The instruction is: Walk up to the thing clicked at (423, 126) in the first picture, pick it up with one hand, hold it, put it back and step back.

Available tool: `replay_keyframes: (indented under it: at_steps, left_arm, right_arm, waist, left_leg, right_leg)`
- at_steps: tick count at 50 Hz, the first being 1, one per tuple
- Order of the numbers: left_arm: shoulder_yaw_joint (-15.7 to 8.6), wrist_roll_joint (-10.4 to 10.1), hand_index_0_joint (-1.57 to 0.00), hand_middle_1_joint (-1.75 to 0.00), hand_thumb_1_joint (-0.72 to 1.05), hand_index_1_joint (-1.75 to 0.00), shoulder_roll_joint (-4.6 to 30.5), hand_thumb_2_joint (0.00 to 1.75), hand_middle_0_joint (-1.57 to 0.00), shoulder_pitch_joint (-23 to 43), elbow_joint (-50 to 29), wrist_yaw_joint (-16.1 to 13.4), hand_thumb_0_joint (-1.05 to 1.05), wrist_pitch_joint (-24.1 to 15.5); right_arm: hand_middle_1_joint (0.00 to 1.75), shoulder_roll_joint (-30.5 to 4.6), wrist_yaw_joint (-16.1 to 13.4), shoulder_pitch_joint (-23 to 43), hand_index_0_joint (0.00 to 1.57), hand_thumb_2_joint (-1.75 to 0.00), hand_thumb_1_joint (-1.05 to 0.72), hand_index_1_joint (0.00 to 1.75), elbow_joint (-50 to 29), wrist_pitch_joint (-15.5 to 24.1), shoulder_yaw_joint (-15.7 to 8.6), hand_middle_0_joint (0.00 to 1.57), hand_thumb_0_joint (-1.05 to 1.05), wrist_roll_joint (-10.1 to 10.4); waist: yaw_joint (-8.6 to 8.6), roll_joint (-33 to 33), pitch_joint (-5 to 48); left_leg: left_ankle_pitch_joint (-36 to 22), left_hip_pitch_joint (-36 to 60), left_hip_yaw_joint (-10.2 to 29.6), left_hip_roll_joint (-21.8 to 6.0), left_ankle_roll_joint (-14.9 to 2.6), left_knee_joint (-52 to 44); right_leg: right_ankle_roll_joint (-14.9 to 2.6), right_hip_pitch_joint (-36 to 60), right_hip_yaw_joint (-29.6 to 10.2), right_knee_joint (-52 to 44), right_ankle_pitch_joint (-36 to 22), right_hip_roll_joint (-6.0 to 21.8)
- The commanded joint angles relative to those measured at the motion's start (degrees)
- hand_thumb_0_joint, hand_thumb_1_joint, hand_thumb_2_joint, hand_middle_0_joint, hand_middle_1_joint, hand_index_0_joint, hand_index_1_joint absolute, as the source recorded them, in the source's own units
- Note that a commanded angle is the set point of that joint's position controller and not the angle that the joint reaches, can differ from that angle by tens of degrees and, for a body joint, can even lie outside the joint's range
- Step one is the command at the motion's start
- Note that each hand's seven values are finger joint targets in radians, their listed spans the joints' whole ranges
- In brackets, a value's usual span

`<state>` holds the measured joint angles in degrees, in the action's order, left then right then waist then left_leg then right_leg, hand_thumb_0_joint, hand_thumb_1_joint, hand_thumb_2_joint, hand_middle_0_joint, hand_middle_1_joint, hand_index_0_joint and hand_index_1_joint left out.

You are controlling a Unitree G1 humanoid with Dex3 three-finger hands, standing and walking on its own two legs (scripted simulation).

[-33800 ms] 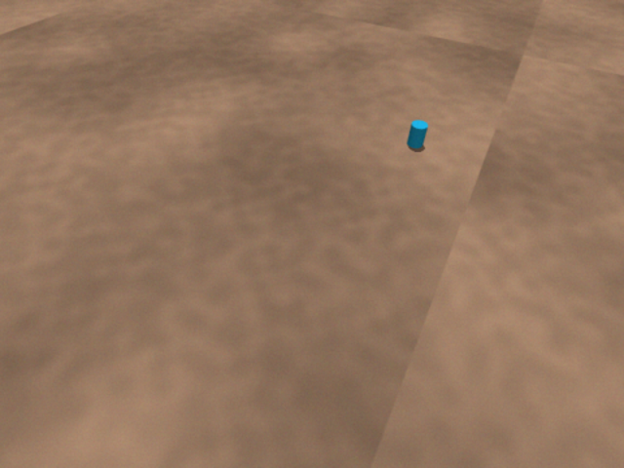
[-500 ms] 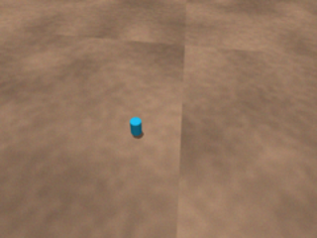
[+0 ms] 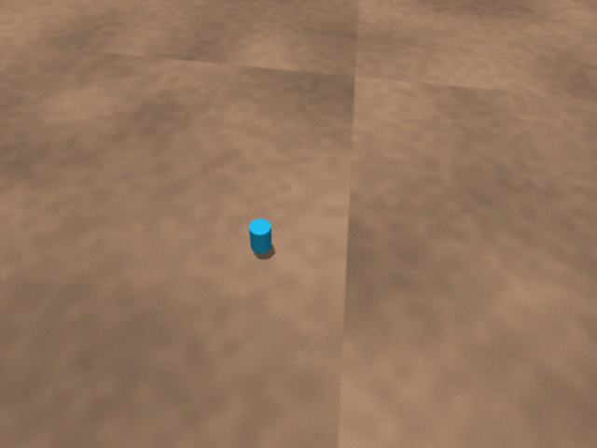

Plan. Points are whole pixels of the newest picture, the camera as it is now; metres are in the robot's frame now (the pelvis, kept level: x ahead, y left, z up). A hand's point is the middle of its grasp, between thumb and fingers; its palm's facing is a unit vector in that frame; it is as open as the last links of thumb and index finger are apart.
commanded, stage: step back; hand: left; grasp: from the side
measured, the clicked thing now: (260, 236) +1.02 +0.16 -0.70
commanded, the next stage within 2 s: stand in 0.22 s
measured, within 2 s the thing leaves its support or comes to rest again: neither
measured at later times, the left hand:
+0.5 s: hand out of the picture +0.11 +0.24 -0.14, palm faces -0.04 -0.94 -0.33, open 7.3 cm
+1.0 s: hand out of the picture +0.05 +0.24 -0.14, palm faces -0.04 -0.94 -0.35, open 7.3 cm
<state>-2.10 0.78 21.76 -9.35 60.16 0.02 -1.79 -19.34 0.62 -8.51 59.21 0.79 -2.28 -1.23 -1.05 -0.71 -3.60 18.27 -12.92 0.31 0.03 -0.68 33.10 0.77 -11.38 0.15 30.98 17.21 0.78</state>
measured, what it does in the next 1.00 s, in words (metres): stands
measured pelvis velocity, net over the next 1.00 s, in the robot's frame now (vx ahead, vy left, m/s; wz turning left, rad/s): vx -0.01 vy -0.01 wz -0.01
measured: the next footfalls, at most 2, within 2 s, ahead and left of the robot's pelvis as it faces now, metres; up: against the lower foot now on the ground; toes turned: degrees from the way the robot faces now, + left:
none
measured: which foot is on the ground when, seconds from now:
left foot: down 0.00-1.00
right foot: down 0.00-1.00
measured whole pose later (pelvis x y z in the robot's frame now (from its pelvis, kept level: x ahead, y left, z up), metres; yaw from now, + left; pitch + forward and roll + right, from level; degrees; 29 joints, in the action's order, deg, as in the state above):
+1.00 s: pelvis -0.01 -0.01 +0.02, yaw +0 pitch -2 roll +0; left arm 0.2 0.7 20.1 -7.0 66.1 0.3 -1.1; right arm -19.7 0.7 -6.3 66.8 0.6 -0.6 -0.5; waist 0.4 0.1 -2.5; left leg 9.0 -6.3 0.2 -0.6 0.7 17.2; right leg 0.1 -6.0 0.1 17.6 9.7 0.2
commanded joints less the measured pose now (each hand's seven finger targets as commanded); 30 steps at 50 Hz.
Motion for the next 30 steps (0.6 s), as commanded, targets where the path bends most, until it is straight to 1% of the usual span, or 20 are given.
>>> replay_keyframes:
  at_steps: [1, 2, 4, 8, 10, 11, 13, 14, 15, 17, 18, 19, 20, 22, 25, 26, 27, 28, 29, 30]
  left_arm:
    - [-2.4, -0.6, -0.2, -0.3, 0.9, -0.3, 12.9, 0.9, -0.2, 2.3, -3.9, -1.1, 0.0, -1.7]
    - [-2.2, -0.6, -0.2, -0.3, 0.9, -0.3, 12.6, 0.9, -0.2, 3.1, -4.1, -1.2, 0.0, -1.5]
    - [-1.9, -0.4, -0.2, -0.3, 0.9, -0.3, 12.1, 0.9, -0.2, 3.4, -3.5, -1.3, 0.0, -1.3]
    - [-1.8, -0.3, -0.2, -0.3, 0.9, -0.3, 12.0, 0.9, -0.2, 5.4, -3.3, -1.4, 0.0, -1.0]
    - [-1.7, -0.4, -0.2, -0.3, 0.9, -0.3, 11.8, 0.9, -0.2, 5.5, -3.1, -1.4, 0.0, -1.0]
    - [-0.5, -1.0, -0.2, -0.3, 0.9, -0.3, 9.7, 0.9, -0.2, 6.7, -2.1, -1.2, 0.0, -0.5]
    - [-0.3, -0.9, -0.2, -0.3, 0.9, -0.3, 9.7, 0.9, -0.2, 6.7, -1.9, -1.2, 0.0, -0.6]
    - [-0.2, -0.7, -0.2, -0.3, 0.9, -0.3, 10.0, 0.9, -0.2, 6.6, -1.6, -1.3, 0.0, -0.6]
    - [-0.2, -0.7, -0.2, -0.3, 0.9, -0.3, 10.0, 0.9, -0.2, 7.2, -1.3, -1.3, 0.0, -0.6]
    - [-0.2, -0.7, -0.2, -0.3, 0.9, -0.3, 10.3, 0.9, -0.2, 8.1, -1.0, -1.2, 0.0, -0.5]
    - [-0.2, -0.8, -0.2, -0.3, 0.9, -0.3, 10.2, 0.9, -0.2, 8.1, -0.8, -1.2, 0.0, -0.6]
    - [-0.1, -0.8, -0.2, -0.3, 0.9, -0.3, 10.1, 0.9, -0.2, 8.2, -0.5, -1.0, 0.0, -0.5]
    - [-0.3, -0.6, -0.2, -0.3, 0.9, -0.3, 10.7, 0.9, -0.2, 8.7, -0.4, -1.0, 0.0, -0.5]
    - [-0.2, -0.6, -0.2, -0.3, 0.9, -0.3, 10.3, 0.9, -0.2, 8.6, 0.1, -0.9, 0.0, -0.6]
    - [-0.2, -0.4, -0.2, -0.3, 0.9, -0.3, 10.3, 0.9, -0.2, 8.9, 0.6, -0.8, 0.0, -0.7]
    - [-0.2, -0.4, -0.2, -0.3, 0.9, -0.3, 10.3, 0.9, -0.2, 8.8, 0.9, -0.8, 0.0, -0.6]
    - [-0.2, -0.3, -0.2, -0.3, 0.9, -0.3, 10.3, 0.9, -0.2, 8.8, 1.0, -0.8, 0.0, -0.7]
    - [-0.1, -0.3, -0.2, -0.3, 0.9, -0.3, 10.4, 0.9, -0.2, 8.7, 1.3, -0.8, 0.0, -0.6]
    - [-0.1, -0.3, -0.2, -0.3, 0.9, -0.3, 10.2, 0.9, -0.2, 8.5, 1.3, -0.7, 0.0, -0.7]
    - [-0.2, -0.4, -0.2, -0.3, 0.9, -0.3, 10.6, 0.9, -0.2, 8.6, 1.5, -0.7, 0.0, -0.7]
  right_arm:
    - [0.3, -12.8, -1.3, 2.4, 0.2, -0.9, -0.9, 0.3, -3.5, 1.3, -2.8, 0.2, 0.0, 0.5]
    - [0.3, -12.9, -1.3, 3.1, 0.2, -0.9, -0.9, 0.3, -3.2, 1.3, -2.9, 0.2, 0.0, 0.3]
    - [0.3, -12.8, -1.2, 4.3, 0.2, -0.9, -0.9, 0.3, -3.0, 1.2, -2.9, 0.2, 0.0, 0.5]
    - [0.3, -12.6, -1.3, 5.4, 0.2, -0.9, -0.9, 0.3, -2.0, 1.0, -2.9, 0.2, 0.0, 0.4]
    - [0.3, -12.3, -1.3, 6.2, 0.2, -0.9, -0.9, 0.3, -1.8, 1.1, -2.9, 0.2, 0.0, 0.5]
    - [0.3, -12.3, -1.3, 6.5, 0.2, -0.9, -0.9, 0.3, -1.4, 1.3, -1.9, 0.2, 0.0, 1.1]
    - [0.3, -12.7, -1.2, 6.9, 0.2, -0.9, -0.9, 0.3, -0.7, 1.4, -1.8, 0.2, 0.0, 1.1]
    - [0.3, -12.3, -1.2, 7.3, 0.2, -0.9, -0.9, 0.3, -0.3, 1.4, -1.7, 0.2, 0.0, 1.2]
    - [0.3, -12.4, -1.2, 7.1, 0.2, -0.9, -0.9, 0.3, -0.2, 1.3, -1.5, 0.2, 0.0, 1.3]
    - [0.3, -12.0, -1.1, 7.7, 0.2, -0.9, -0.9, 0.3, 0.2, 1.1, -1.3, 0.2, 0.0, 1.2]
    - [0.3, -12.3, -1.1, 7.9, 0.2, -0.9, -0.9, 0.3, 0.6, 1.2, -1.3, 0.2, 0.0, 1.1]
    - [0.3, -11.9, -1.0, 8.3, 0.2, -0.9, -0.9, 0.3, 0.7, 1.2, -1.1, 0.2, 0.0, 1.1]
    - [0.3, -11.7, -1.0, 8.2, 0.2, -0.9, -0.9, 0.3, 0.9, 1.2, -1.1, 0.2, 0.0, 1.1]
    - [0.3, -11.8, -0.9, 8.6, 0.2, -0.9, -0.9, 0.3, 1.3, 1.2, -0.9, 0.2, 0.0, 1.1]
    - [0.3, -11.8, -1.0, 8.4, 0.2, -0.9, -0.9, 0.3, 1.8, 1.4, -0.8, 0.2, 0.0, 1.0]
    - [0.3, -11.9, -1.0, 8.5, 0.2, -0.9, -0.9, 0.3, 2.1, 1.4, -0.8, 0.2, 0.0, 1.0]
    - [0.3, -11.9, -0.9, 8.8, 0.2, -0.9, -0.9, 0.3, 2.1, 1.3, -0.8, 0.2, 0.0, 0.9]
    - [0.3, -11.6, -0.9, 8.4, 0.2, -0.9, -0.9, 0.3, 2.4, 1.3, -0.7, 0.2, 0.0, 0.9]
    - [0.3, -12.2, -0.9, 8.2, 0.2, -0.9, -0.9, 0.3, 2.5, 1.3, -0.8, 0.2, 0.0, 0.9]
    - [0.3, -11.9, -0.9, 8.0, 0.2, -0.9, -0.9, 0.3, 2.8, 1.3, -0.7, 0.2, 0.0, 0.8]
  waist:
    - [0.36, 2.8, 8.0]
    - [0.24, 2.3, 7.8]
    - [0.14, 1.6, 8.1]
    - [0.37, 0.6, 7.3]
    - [0.18, 1.1, 7.7]
    - [0.85, 0.5, 6.6]
    - [0.73, 0.2, 7.6]
    - [0.92, -0.5, 7.4]
    - [1.28, -0.1, 7.6]
    - [1.33, -0.2, 7.5]
    - [1.15, 0.9, 8.4]
    - [1.12, 1.3, 8.0]
    - [1.32, 0.7, 8.3]
    - [1.16, 1.8, 7.6]
    - [1.39, 1.6, 8.0]
    - [1.22, 2.0, 6.7]
    - [1.27, 1.8, 6.9]
    - [1.25, 0.8, 5.7]
    - [1.37, 1.6, 5.8]
    - [1.31, 1.1, 6.0]
  left_leg:
    - [-24.9, 3.0, 4.7, -5.7, -1.44, -4.4]
    - [-26.1, 3.7, 4.8, -6.0, -1.82, -4.6]
    - [-25.8, 4.4, 5.1, -6.7, -2.67, -4.9]
    - [-23.8, 3.1, 4.8, -6.5, -2.44, -6.3]
    - [-25.8, 4.7, 4.6, -6.6, -2.33, -6.8]
    - [-29.2, 5.3, 6.4, -7.4, -2.12, -9.8]
    - [-32.8, 8.0, 5.9, -7.6, -1.76, -10.0]
    - [-32.6, 9.0, 5.6, -7.3, -1.41, -10.3]
    - [-32.2, 9.4, 5.3, -7.4, -1.34, -11.2]
    - [-28.8, 9.0, 5.0, -7.2, -1.03, -13.2]
    - [-28.7, 9.8, 5.0, -7.4, -0.92, -13.8]
    - [-27.4, 9.4, 4.8, -7.2, -0.78, -14.6]
    - [-26.1, 9.6, 4.7, -7.2, -0.46, -15.1]
    - [-22.8, 8.9, 4.6, -7.2, -0.4, -16.2]
    - [-23.5, 9.7, 4.3, -7.4, -0.24, -16.9]
    - [-20.8, 8.6, 4.4, -7.2, -0.14, -17.4]
    - [-19.7, 8.9, 4.4, -7.3, -0.18, -17.6]
    - [-17.6, 8.0, 4.6, -7.1, 0.06, -18.4]
    - [-16.7, 8.1, 4.6, -7.2, -0.13, -18.5]
    - [-17.2, 7.9, 4.7, -7.3, -0.07, -18.6]
  right_leg:
    - [-4.66, 5.3, -5.9, -1.5, -23.7, 6.4]
    - [-4.43, 4.3, -5.0, -1.5, -23.6, 6.0]
    - [-3.98, 4.1, -4.2, -1.7, -23.0, 5.3]
    - [-3.97, 5.1, -4.2, -1.8, -21.3, 5.2]
    - [-3.79, 4.7, -4.2, -1.9, -22.2, 5.3]
    - [-2.91, 4.8, -5.1, -5.1, -24.9, 5.8]
    - [-2.29, 6.8, -4.8, -6.6, -28.4, 6.1]
    - [-2.3, 6.7, -4.7, -7.7, -29.5, 6.4]
    - [-2.09, 7.6, -4.6, -8.4, -29.1, 6.3]
    - [-1.84, 8.6, -4.6, -10.2, -26.5, 6.4]
    - [-1.7, 9.6, -4.6, -10.8, -25.6, 6.5]
    - [-1.51, 9.4, -4.7, -11.6, -24.2, 6.4]
    - [-1.81, 9.9, -4.6, -11.9, -23.5, 6.6]
    - [-1.45, 9.6, -4.8, -13.3, -20.7, 6.6]
    - [-1.54, 9.4, -4.9, -13.8, -21.3, 6.8]
    - [-1.39, 8.8, -5.0, -14.4, -19.3, 6.7]
    - [-1.42, 8.8, -4.9, -14.6, -18.5, 6.8]
    - [-1.51, 7.9, -5.1, -15.3, -16.2, 6.7]
    - [-1.46, 7.8, -5.2, -15.6, -15.7, 6.6]
    - [-1.59, 8.5, -5.3, -15.4, -16.0, 6.7]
